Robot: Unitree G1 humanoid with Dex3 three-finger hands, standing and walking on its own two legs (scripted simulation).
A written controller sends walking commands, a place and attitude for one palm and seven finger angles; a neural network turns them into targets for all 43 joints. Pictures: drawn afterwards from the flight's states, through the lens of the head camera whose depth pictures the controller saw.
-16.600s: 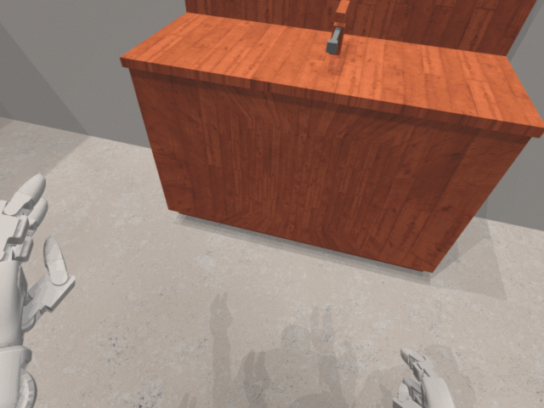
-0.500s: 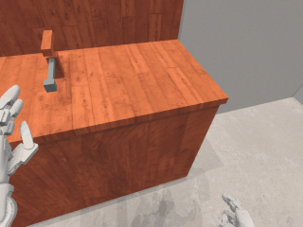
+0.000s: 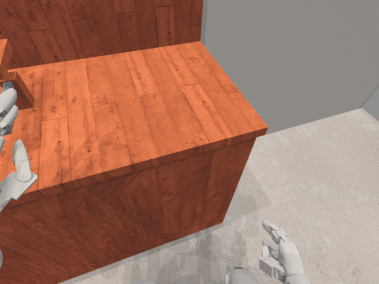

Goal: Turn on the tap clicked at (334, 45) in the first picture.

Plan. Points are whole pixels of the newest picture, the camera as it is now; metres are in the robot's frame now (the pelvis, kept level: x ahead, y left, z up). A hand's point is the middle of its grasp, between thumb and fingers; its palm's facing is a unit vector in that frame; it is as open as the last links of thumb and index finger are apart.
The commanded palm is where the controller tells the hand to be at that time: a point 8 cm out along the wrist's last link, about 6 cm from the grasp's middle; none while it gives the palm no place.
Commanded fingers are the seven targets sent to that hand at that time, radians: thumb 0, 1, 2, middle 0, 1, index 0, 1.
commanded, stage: come to a stop and stand still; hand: left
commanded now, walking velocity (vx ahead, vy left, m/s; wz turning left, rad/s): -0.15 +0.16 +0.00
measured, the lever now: (0, 126) +0.35 +0.42 +0.13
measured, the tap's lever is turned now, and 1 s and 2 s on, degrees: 0 0 0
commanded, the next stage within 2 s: none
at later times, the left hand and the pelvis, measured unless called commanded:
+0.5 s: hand (64, 168) +0.23 +0.21 +0.20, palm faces +0.44 -0.80 -0.41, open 7.4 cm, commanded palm +0.18 +0.25 +0.19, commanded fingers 0.00 0.90 0.90 -0.20 -0.30 -0.20 -0.30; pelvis +0.03 -0.03 +0.00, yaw +2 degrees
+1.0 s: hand (15, 192) +0.19 +0.26 +0.19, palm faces +0.46 -0.83 -0.31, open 7.4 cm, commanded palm +0.13 +0.27 +0.19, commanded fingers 0.00 0.90 0.90 -0.20 -0.30 -0.20 -0.30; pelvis -0.03 -0.01 +0.01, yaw +1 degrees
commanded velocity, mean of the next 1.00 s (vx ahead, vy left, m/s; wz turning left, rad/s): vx -0.05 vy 0.06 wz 0.00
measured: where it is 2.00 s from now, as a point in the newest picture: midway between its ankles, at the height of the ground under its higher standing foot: outside the picture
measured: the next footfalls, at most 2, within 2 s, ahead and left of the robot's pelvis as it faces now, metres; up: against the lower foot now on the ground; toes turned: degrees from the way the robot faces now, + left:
right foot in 0.06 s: +0.14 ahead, -0.19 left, +0.00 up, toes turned -2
left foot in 0.26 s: +0.08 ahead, +0.08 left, +0.00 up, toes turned +3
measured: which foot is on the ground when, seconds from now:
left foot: down 0.00-0.06, up 0.08-0.24, down 0.26-1.00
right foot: up 0.00-0.04, down 0.06-0.28, up 0.30-0.46, down 0.48-1.00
